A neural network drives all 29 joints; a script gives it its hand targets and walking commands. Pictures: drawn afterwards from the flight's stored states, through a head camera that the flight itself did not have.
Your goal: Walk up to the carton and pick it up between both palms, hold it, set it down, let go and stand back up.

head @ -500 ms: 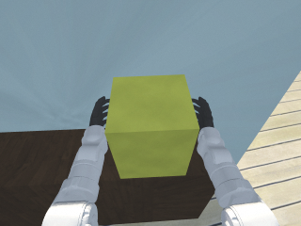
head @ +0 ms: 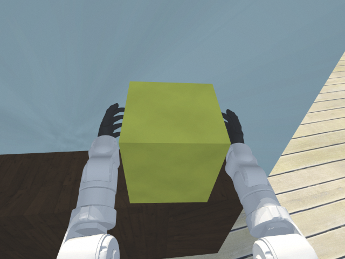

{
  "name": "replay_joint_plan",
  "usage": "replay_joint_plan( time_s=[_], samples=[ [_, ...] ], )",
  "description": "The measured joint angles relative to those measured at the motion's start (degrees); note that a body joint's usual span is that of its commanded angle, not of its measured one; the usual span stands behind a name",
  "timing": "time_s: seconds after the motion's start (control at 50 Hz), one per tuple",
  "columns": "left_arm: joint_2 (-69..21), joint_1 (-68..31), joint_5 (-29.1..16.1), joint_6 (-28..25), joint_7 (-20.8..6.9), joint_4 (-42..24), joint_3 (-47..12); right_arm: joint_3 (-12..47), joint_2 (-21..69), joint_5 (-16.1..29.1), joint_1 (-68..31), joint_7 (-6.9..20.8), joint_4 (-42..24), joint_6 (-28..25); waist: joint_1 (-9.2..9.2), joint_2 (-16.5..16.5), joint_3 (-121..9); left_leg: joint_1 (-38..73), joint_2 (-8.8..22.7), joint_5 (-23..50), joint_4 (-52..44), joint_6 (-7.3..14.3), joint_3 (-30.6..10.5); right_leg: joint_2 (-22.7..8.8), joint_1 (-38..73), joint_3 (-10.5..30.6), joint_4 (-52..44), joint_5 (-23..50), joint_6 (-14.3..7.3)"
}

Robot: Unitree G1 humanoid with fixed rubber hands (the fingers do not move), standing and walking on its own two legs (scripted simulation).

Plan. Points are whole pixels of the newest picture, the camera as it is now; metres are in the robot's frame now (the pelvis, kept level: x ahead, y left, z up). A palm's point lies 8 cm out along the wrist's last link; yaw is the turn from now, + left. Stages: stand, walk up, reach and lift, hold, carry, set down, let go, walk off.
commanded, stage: reach and lift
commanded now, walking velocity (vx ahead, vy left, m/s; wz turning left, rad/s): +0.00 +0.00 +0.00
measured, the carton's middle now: (170, 144) +0.40 -0.01 +0.07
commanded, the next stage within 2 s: hold in 1.24 s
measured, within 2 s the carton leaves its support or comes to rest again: neither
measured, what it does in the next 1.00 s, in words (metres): stands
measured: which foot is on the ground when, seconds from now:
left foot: down 0.00-1.00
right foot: down 0.00-1.00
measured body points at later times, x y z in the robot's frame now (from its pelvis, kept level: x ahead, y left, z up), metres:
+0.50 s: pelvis +0.01 +0.00 +0.00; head -0.01 +0.02 +0.45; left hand +0.39 +0.15 +0.14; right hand +0.38 -0.16 +0.13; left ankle +0.03 +0.13 -0.75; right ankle +0.00 -0.14 -0.75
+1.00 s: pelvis +0.01 -0.01 +0.00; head -0.02 +0.02 +0.45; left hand +0.39 +0.15 +0.16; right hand +0.38 -0.15 +0.15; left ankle +0.03 +0.13 -0.75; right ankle +0.00 -0.14 -0.75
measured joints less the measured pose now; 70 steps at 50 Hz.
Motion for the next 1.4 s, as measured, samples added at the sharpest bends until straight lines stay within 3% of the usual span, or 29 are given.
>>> replay_joint_plan(
  time_s=[0.14,0.36,0.5,0.64,0.8,0.9,1.06,1.4],
  samples=[
    [-0.33,-0.20,-0.49,2.24,0.59,-2.13,-0.26,1.49,-1.47,1.43,-0.85,-0.12,-1.23,1.77,0.50,0.63,-0.33,-0.47,-0.12,0.34,-0.41,0.21,0.23,-0.13,-0.67,0.22,-0.13,0.22,0.12],
    [0.07,1.04,1.42,6.60,-0.70,-7.89,0.01,2.17,-0.78,1.97,-2.07,-0.49,-2.65,4.13,-0.77,-0.73,0.72,3.00,0.04,-1.03,-0.12,-0.26,-0.54,0.09,3.42,-0.58,-0.48,-1.06,-0.13],
    [-0.89,3.84,2.16,8.47,-2.11,-13.13,0.02,4.69,-1.19,3.56,0.88,-1.95,-7.06,4.94,-1.70,-0.23,2.51,4.42,-0.05,-1.35,-0.10,-0.23,-0.79,0.04,5.37,-0.87,-1.37,-0.97,0.03],
    [-1.74,5.82,2.41,10.45,-2.26,-17.52,-1.18,5.85,-1.94,4.81,3.54,-2.40,-11.05,5.68,-1.32,0.41,2.70,4.02,0.00,-1.28,0.07,-0.25,-0.64,0.07,4.83,-0.69,-1.04,-0.96,0.00],
    [-0.69,0.46,3.21,11.71,-2.76,-14.55,-0.10,3.46,-1.43,3.17,-0.43,-2.17,-9.18,6.82,-0.40,-0.11,2.24,4.02,0.14,-0.50,-0.90,-0.25,-0.45,0.18,4.00,-0.46,-0.45,-0.91,-0.21],
    [-0.52,0.30,4.31,11.78,-3.93,-13.82,1.04,3.43,-1.06,3.08,-1.90,-2.30,-7.82,7.51,-0.89,-0.62,2.61,5.01,0.18,-0.39,-1.43,-0.37,-0.48,0.23,5.07,-0.52,-1.09,-0.77,-0.25],
    [-1.00,4.70,3.30,12.84,-3.88,-19.35,-0.55,5.75,-1.34,4.90,2.25,-3.46,-12.43,7.31,-1.55,-1.11,1.73,5.75,0.29,-1.42,-0.39,-0.53,-0.80,0.39,6.62,-0.84,-1.56,-1.06,-0.23],
    [-0.95,-0.24,5.53,15.55,-3.98,-15.90,1.23,3.56,-1.44,3.53,-3.18,-1.77,-7.02,8.76,-0.25,-0.73,2.32,5.71,0.10,-0.59,-1.05,-0.26,-0.32,0.14,5.75,-0.35,-0.90,-0.79,-0.24]
  ],
)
